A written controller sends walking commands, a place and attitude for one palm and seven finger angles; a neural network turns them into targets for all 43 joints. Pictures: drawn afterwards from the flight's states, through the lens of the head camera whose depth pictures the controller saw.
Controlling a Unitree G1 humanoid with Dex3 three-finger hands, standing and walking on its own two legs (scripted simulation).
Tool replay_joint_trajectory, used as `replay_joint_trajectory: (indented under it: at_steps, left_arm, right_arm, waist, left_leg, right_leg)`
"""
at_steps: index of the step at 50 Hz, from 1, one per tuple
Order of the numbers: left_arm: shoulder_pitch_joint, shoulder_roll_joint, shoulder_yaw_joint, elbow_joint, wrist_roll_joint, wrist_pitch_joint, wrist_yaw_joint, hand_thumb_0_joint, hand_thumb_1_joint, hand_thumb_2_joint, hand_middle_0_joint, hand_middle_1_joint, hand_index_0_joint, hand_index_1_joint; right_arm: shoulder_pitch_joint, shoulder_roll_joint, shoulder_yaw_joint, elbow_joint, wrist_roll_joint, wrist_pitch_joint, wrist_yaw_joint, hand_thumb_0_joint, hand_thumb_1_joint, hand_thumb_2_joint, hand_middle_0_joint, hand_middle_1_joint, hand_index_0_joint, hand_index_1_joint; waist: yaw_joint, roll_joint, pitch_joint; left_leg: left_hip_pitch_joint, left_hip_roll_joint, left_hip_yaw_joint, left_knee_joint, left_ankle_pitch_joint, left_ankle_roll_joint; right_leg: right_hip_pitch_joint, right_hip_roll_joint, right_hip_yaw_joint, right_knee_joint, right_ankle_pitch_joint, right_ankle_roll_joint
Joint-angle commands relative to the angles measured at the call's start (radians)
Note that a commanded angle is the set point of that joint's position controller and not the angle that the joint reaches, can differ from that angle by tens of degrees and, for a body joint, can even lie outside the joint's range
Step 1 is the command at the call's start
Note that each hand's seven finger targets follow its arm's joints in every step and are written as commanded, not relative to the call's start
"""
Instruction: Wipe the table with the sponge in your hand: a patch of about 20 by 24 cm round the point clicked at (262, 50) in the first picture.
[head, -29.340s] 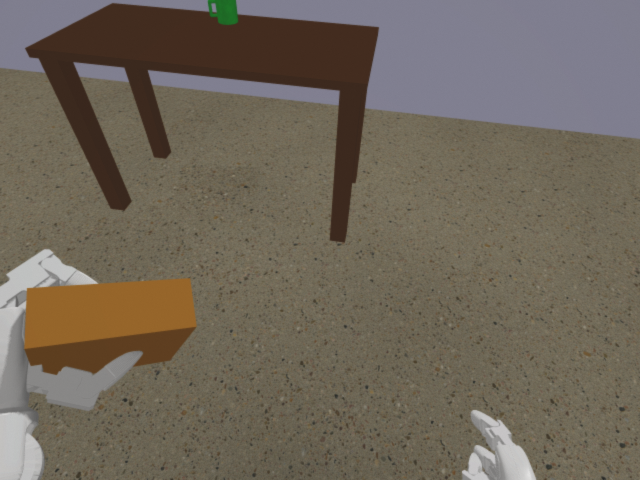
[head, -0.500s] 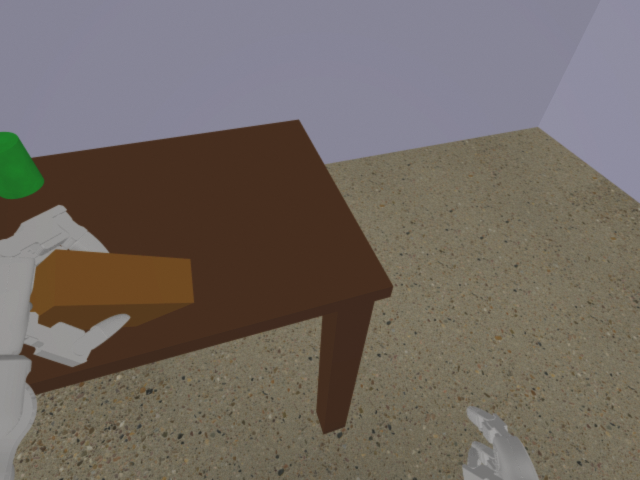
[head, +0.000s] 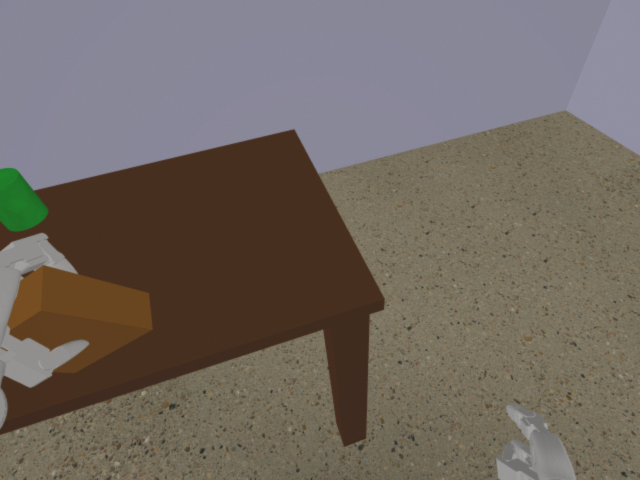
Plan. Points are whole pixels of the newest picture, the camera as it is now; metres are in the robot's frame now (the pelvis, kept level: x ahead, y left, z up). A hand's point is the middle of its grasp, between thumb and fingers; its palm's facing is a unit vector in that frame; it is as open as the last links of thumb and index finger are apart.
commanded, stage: turn the palm down, sponge in hand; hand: left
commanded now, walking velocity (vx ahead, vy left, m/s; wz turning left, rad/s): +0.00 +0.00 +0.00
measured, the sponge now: (79, 328) +0.23 +0.30 +0.12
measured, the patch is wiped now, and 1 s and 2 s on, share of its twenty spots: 0.00 0.00 0.00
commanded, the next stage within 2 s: move the sponge above the wiping area in 1.26 s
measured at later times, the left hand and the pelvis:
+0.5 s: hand (26, 329) +0.21 +0.33 +0.15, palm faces +0.14 -0.25 -0.96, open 9.1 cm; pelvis -0.01 +0.04 +0.01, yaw -1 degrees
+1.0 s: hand (30, 337) +0.21 +0.32 +0.14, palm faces +0.07 -0.08 -0.99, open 9.1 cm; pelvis -0.02 +0.06 +0.02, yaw -1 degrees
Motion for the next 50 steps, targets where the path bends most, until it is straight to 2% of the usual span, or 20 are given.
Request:
replay_joint_trajectory:
  at_steps: [1,5,8,9,10,13,14,17,21,24,28,29,33,34,35,39,44,48,49,50]
  left_arm:
    - [-0.131,0.240,0.064,-0.255,0.069,0.002,-0.049,0.000,0.100,1.300,-1.200,-1.600,-1.200,-1.600]
    - [-0.068,0.250,0.084,-0.415,0.117,-0.078,-0.033,0.000,0.100,1.300,-1.200,-1.600,-1.200,-1.600]
    - [0.003,0.317,0.185,-0.368,0.169,-0.070,0.027,0.000,0.100,1.300,-1.200,-1.600,-1.200,-1.600]
    - [-0.032,0.249,0.137,-0.351,0.182,-0.053,0.046,0.000,0.100,1.300,-1.200,-1.600,-1.200,-1.600]
    - [-0.036,0.275,0.167,-0.288,0.199,-0.021,0.065,0.000,0.100,1.300,-1.200,-1.600,-1.200,-1.600]
    - [-0.141,0.249,0.120,-0.171,0.208,0.107,0.083,0.000,0.100,1.300,-1.200,-1.600,-1.200,-1.600]
    - [-0.164,0.182,0.043,-0.149,0.202,0.145,0.071,0.000,0.100,1.300,-1.200,-1.600,-1.200,-1.600]
    - [-0.211,0.219,-0.024,-0.137,0.246,0.232,-0.001,0.000,0.100,1.300,-1.200,-1.600,-1.200,-1.600]
    - [-0.274,0.155,-0.179,-0.276,0.312,0.220,-0.109,0.000,0.100,1.300,-1.200,-1.600,-1.200,-1.600]
    - [-0.338,0.184,-0.161,-0.358,0.380,0.153,-0.123,0.000,0.100,1.300,-1.200,-1.600,-1.200,-1.600]
    - [-0.320,0.367,0.052,-0.264,0.472,0.113,-0.050,0.000,0.100,1.300,-1.200,-1.600,-1.200,-1.600]
    - [-0.376,0.262,-0.038,-0.249,0.485,0.117,-0.035,0.000,0.100,1.300,-1.200,-1.600,-1.200,-1.600]
    - [-0.384,0.256,-0.018,-0.076,0.468,0.206,0.001,0.000,0.100,1.300,-1.200,-1.600,-1.200,-1.600]
    - [-0.398,0.160,-0.111,-0.093,0.442,0.222,-0.012,0.000,0.100,1.300,-1.200,-1.600,-1.200,-1.600]
    - [-0.387,0.191,-0.101,-0.078,0.441,0.239,-0.026,0.000,0.100,1.300,-1.200,-1.600,-1.200,-1.600]
    - [-0.386,0.051,-0.273,-0.137,0.453,0.260,-0.109,0.000,0.100,1.300,-1.200,-1.600,-1.200,-1.600]
    - [-0.457,0.164,-0.207,-0.235,0.548,0.211,-0.115,0.000,0.100,1.300,-1.200,-1.600,-1.200,-1.600]
    - [-0.484,0.358,-0.031,-0.193,0.629,0.182,-0.075,0.000,0.100,1.300,-1.200,-1.600,-1.200,-1.600]
    - [-0.503,0.242,-0.125,-0.182,0.619,0.177,-0.067,0.000,0.100,1.300,-1.200,-1.600,-1.200,-1.600]
    - [-0.473,0.284,-0.081,-0.128,0.619,0.179,-0.056,0.000,0.100,1.300,-1.200,-1.600,-1.200,-1.600]
  right_arm:
    - [-0.168,-0.100,-0.024,-0.208,0.010,-0.047,-0.025,0.000,-0.900,-0.900,0.200,0.300,0.200,0.300]
    - [-0.144,-0.079,-0.025,-0.225,-0.008,-0.063,-0.033,0.000,-0.900,-0.900,0.200,0.300,0.200,0.300]
    - [-0.139,-0.085,-0.034,-0.201,-0.013,-0.050,-0.024,0.000,-0.900,-0.900,0.200,0.300,0.200,0.300]
    - [-0.138,-0.070,-0.030,-0.199,-0.012,-0.043,-0.016,0.000,-0.900,-0.900,0.200,0.300,0.200,0.300]
    - [-0.124,-0.077,-0.034,-0.186,-0.010,-0.033,-0.012,0.000,-0.900,-0.900,0.200,0.300,0.200,0.300]
    - [-0.197,-0.087,-0.019,-0.171,0.011,-0.008,-0.006,0.000,-0.900,-0.900,0.200,0.300,0.200,0.300]
    - [-0.201,-0.079,-0.014,-0.183,0.018,-0.004,-0.007,0.000,-0.900,-0.900,0.200,0.300,0.200,0.300]
    - [-0.262,-0.102,0.004,-0.200,0.026,0.001,-0.018,0.000,-0.900,-0.900,0.200,0.300,0.200,0.300]
    - [-0.302,-0.089,0.017,-0.224,0.020,-0.023,-0.027,0.000,-0.900,-0.900,0.200,0.300,0.200,0.300]
    - [-0.302,-0.062,0.030,-0.223,0.005,-0.050,-0.027,0.000,-0.900,-0.900,0.200,0.300,0.200,0.300]
    - [-0.312,-0.076,0.025,-0.169,-0.013,-0.036,-0.017,0.000,-0.900,-0.900,0.200,0.300,0.200,0.300]
    - [-0.308,-0.047,0.036,-0.169,-0.010,-0.031,-0.008,0.000,-0.900,-0.900,0.200,0.300,0.200,0.300]
    - [-0.367,-0.070,0.028,-0.128,0.007,-0.011,0.010,0.000,-0.900,-0.900,0.200,0.300,0.200,0.300]
    - [-0.360,-0.063,0.028,-0.144,0.015,-0.011,0.011,0.000,-0.900,-0.900,0.200,0.300,0.200,0.300]
    - [-0.356,-0.077,0.026,-0.137,0.013,-0.009,0.010,0.000,-0.900,-0.900,0.200,0.300,0.200,0.300]
    - [-0.399,-0.067,0.037,-0.170,0.026,-0.030,0.009,0.000,-0.900,-0.900,0.200,0.300,0.200,0.300]
    - [-0.390,-0.063,0.036,-0.173,0.003,-0.047,0.008,0.000,-0.900,-0.900,0.200,0.300,0.200,0.300]
    - [-0.403,-0.074,0.035,-0.132,-0.018,-0.028,0.014,0.000,-0.900,-0.900,0.200,0.300,0.200,0.300]
    - [-0.390,-0.044,0.044,-0.139,-0.012,-0.031,0.019,0.000,-0.900,-0.900,0.200,0.300,0.200,0.300]
    - [-0.368,-0.059,0.032,-0.116,-0.013,-0.027,0.023,0.000,-0.900,-0.900,0.200,0.300,0.200,0.300]
  waist:
    - [-0.021,-0.121,-0.168]
    - [0.002,-0.057,-0.271]
    - [0.028,-0.023,-0.228]
    - [0.014,-0.013,-0.220]
    - [0.023,-0.019,-0.183]
    - [0.027,0.040,-0.078]
    - [0.012,0.018,-0.077]
    - [0.017,-0.031,-0.078]
    - [-0.003,-0.019,-0.115]
    - [0.008,0.006,-0.169]
    - [0.063,0.042,-0.157]
    - [0.045,0.053,-0.163]
    - [0.066,0.073,-0.058]
    - [0.042,0.044,-0.067]
    - [0.046,0.037,-0.060]
    - [0.018,0.006,-0.058]
    - [0.037,0.002,-0.169]
    - [0.083,0.060,-0.186]
    - [0.064,0.043,-0.185]
    - [0.071,0.055,-0.154]
  left_leg:
    - [-0.023,-0.021,0.033,-0.018,0.238,0.068]
    - [0.079,-0.022,0.035,-0.030,0.370,0.076]
    - [0.075,-0.024,0.032,-0.050,0.408,0.064]
    - [0.063,-0.018,0.039,-0.060,0.421,0.061]
    - [0.047,-0.013,0.034,-0.077,0.420,0.054]
    - [0.030,-0.011,0.032,-0.124,0.343,0.038]
    - [0.032,-0.005,0.039,-0.131,0.329,0.041]
    - [0.048,-0.009,0.025,-0.176,0.281,0.054]
    - [0.118,-0.008,0.008,-0.213,0.271,0.075]
    - [0.166,-0.006,-0.003,-0.225,0.283,0.080]
    - [0.150,0.000,-0.045,-0.266,0.285,0.061]
    - [0.153,0.002,-0.034,-0.264,0.309,0.051]
    - [0.119,-0.004,-0.043,-0.304,0.233,0.031]
    - [0.126,-0.004,-0.023,-0.300,0.242,0.033]
    - [0.129,-0.003,-0.027,-0.313,0.240,0.032]
    - [0.145,-0.007,-0.021,-0.321,0.209,0.054]
    - [0.175,-0.006,-0.039,-0.322,0.234,0.068]
    - [0.171,-0.011,-0.065,-0.320,0.280,0.067]
    - [0.179,-0.014,-0.044,-0.306,0.323,0.062]
    - [0.182,-0.012,-0.049,-0.311,0.332,0.056]
  right_leg:
    - [0.178,-0.155,0.221,-0.128,0.433,0.156]
    - [0.182,-0.124,0.168,-0.091,0.553,0.136]
    - [0.165,-0.094,0.164,-0.098,0.517,0.098]
    - [0.166,-0.098,0.122,-0.097,0.490,0.095]
    - [0.152,-0.089,0.117,-0.108,0.444,0.087]
    - [0.129,-0.076,0.132,-0.162,0.302,0.070]
    - [0.137,-0.087,0.099,-0.170,0.285,0.079]
    - [0.157,-0.090,0.097,-0.196,0.225,0.084]
    - [0.162,-0.090,0.088,-0.215,0.201,0.088]
    - [0.181,-0.079,0.080,-0.217,0.174,0.078]
    - [0.237,-0.052,0.127,-0.231,0.164,0.043]
    - [0.240,-0.068,0.091,-0.222,0.173,0.045]
    - [0.213,-0.052,0.120,-0.268,0.123,0.031]
    - [0.223,-0.067,0.085,-0.269,0.137,0.046]
    - [0.225,-0.066,0.086,-0.275,0.149,0.047]
    - [0.215,-0.073,0.073,-0.283,0.138,0.058]
    - [0.281,-0.068,0.088,-0.254,0.147,0.052]
    - [0.320,-0.044,0.158,-0.254,0.169,0.022]
    - [0.316,-0.062,0.118,-0.247,0.187,0.028]
    - [0.298,-0.056,0.137,-0.262,0.190,0.020]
